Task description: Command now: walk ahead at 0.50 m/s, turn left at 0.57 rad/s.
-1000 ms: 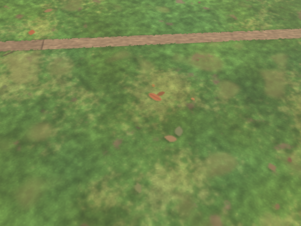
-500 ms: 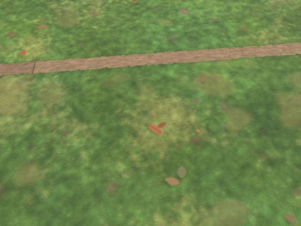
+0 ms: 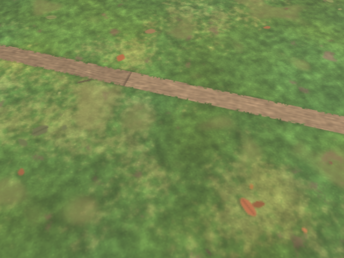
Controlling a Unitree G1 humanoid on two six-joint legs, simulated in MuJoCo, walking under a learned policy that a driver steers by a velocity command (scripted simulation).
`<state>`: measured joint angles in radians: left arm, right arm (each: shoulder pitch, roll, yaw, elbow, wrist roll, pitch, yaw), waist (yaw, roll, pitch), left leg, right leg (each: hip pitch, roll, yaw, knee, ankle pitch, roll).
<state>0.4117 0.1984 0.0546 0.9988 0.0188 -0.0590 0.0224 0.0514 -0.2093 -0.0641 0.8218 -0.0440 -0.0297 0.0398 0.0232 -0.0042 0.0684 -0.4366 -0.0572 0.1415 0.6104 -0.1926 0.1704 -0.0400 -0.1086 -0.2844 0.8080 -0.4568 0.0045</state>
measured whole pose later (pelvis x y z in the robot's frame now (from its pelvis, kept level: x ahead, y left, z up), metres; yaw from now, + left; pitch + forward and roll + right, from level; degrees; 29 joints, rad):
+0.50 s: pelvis +0.27 +0.00 +0.01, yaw -2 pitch +1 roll +0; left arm 0.11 0.22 0.03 0.83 0.02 -0.03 -0.04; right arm 0.40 -0.22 -0.03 0.99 -0.03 -0.09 -0.03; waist -0.04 -0.02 0.05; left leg 0.18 -0.09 0.12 0.19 -0.39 0.09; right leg -0.54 0.01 -0.11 0.61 -0.10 -0.11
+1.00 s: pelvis +0.55 -0.03 +0.02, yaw -19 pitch +3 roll +0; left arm 0.44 0.28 0.07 0.87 0.01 -0.04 0.01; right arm 0.02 -0.26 0.00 0.71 -0.03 -0.04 0.02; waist 0.10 0.03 0.03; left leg -0.60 0.04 -0.04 0.62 -0.07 -0.03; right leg 0.00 0.15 0.21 0.32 -0.34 -0.11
